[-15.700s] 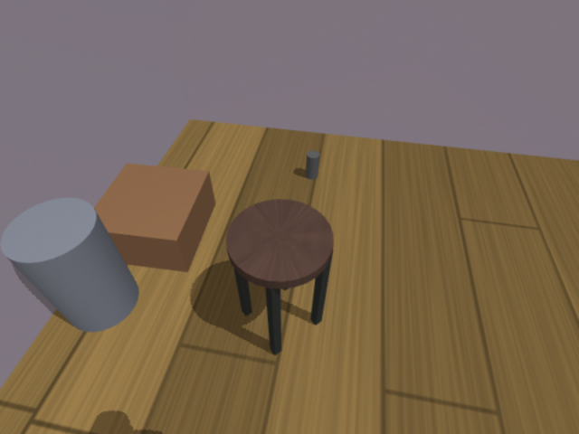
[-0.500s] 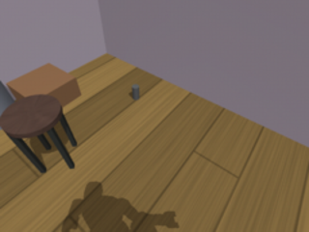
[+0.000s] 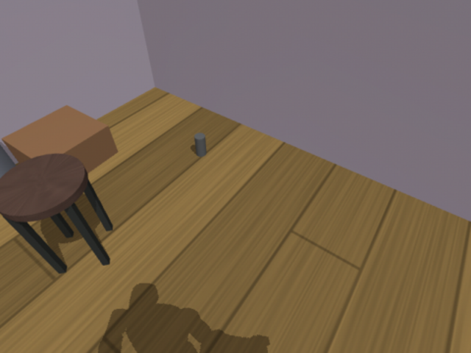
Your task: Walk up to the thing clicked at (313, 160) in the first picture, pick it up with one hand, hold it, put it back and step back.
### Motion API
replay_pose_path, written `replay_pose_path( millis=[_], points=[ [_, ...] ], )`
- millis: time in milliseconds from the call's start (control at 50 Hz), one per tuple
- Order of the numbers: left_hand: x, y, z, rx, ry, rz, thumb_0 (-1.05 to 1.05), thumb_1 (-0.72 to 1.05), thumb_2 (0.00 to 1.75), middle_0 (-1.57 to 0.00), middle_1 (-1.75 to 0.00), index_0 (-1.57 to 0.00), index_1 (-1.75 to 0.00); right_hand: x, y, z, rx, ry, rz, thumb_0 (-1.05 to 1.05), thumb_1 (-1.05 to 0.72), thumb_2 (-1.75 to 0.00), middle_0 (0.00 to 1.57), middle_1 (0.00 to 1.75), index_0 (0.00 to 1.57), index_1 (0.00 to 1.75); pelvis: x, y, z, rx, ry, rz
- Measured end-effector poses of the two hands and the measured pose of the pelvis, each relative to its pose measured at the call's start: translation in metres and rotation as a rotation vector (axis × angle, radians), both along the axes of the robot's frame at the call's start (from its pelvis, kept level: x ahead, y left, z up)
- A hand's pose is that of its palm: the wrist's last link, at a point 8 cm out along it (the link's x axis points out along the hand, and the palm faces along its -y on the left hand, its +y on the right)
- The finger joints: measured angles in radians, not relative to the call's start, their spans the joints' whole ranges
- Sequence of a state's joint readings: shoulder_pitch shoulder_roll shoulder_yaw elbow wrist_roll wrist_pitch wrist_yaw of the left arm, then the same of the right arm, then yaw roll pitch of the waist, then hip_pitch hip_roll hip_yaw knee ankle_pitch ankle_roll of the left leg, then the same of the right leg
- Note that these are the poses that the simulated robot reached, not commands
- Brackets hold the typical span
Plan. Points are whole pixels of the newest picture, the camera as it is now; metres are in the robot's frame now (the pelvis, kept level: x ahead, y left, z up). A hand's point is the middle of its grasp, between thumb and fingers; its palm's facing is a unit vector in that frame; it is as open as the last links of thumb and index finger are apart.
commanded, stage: stand
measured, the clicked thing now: (200, 145) +1.47 +0.21 -0.71
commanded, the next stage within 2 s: none
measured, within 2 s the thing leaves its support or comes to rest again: neither
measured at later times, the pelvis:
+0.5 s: pelvis +0.01 -0.01 +0.00, yaw +0 degrees
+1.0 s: pelvis +0.01 -0.01 +0.00, yaw -1 degrees
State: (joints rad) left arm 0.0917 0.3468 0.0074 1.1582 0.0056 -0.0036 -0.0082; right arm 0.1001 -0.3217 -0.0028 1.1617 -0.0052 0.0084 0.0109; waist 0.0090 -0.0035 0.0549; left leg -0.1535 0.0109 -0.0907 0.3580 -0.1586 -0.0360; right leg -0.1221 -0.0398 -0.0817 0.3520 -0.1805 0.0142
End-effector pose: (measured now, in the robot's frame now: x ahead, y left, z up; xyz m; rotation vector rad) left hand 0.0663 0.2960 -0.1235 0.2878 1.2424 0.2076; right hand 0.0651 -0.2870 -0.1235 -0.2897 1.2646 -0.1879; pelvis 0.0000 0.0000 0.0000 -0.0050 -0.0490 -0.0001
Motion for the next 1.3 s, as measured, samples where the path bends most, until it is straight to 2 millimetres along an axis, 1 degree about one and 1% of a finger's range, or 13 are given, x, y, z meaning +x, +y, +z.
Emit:
replay_pose_path(
  millis=[160, 360, 620, 840, 1300],
  points=[
    [0.002, -0.004, 0.0, -0.003, 0.003, 0.001, 0.01, 0.91, 0.89, -0.21, -0.3, -0.21, -0.3, -0.001, -0.002, -0.001, 0.0, 0.008, -0.001, 0.01, -0.9, -0.9, 0.21, 0.3, 0.2, 0.3, 0.003, -0.002, 0.0, 0.001, 0.002, -0.002],
    [0.002, -0.006, 0.001, 0.0, 0.003, 0.004, 0.01, 0.91, 0.89, -0.21, -0.3, -0.21, -0.3, 0.008, -0.005, 0.0, -0.002, -0.01, 0.011, 0.01, -0.9, -0.9, 0.21, 0.3, 0.2, 0.3, 0.005, -0.005, 0.0, 0.001, 0.002, -0.004],
    [0.004, -0.003, 0.005, 0.015, -0.001, 0.005, 0.01, 0.91, 0.89, -0.21, -0.3, -0.21, -0.3, 0.018, -0.014, 0.003, -0.017, -0.035, 0.025, 0.01, -0.9, -0.9, 0.21, 0.3, 0.2, 0.3, 0.007, -0.007, 0.001, 0.001, 0.001, -0.007],
    [0.007, -0.003, 0.005, 0.015, 0.0, 0.001, 0.01, 0.91, 0.89, -0.21, -0.3, -0.21, -0.3, 0.015, -0.017, 0.004, -0.025, -0.022, 0.026, 0.01, -0.9, -0.9, 0.21, 0.3, 0.2, 0.3, 0.009, -0.008, 0.001, 0.002, 0.004, -0.009],
    [0.015, -0.003, 0.006, 0.016, -0.003, -0.015, 0.01, 0.91, 0.89, -0.21, -0.3, -0.21, -0.3, 0.011, -0.016, 0.003, -0.023, -0.011, 0.017, 0.01, -0.9, -0.9, 0.21, 0.3, 0.2, 0.3, 0.012, -0.007, 0.001, 0.003, 0.007, -0.015]
  ],
)
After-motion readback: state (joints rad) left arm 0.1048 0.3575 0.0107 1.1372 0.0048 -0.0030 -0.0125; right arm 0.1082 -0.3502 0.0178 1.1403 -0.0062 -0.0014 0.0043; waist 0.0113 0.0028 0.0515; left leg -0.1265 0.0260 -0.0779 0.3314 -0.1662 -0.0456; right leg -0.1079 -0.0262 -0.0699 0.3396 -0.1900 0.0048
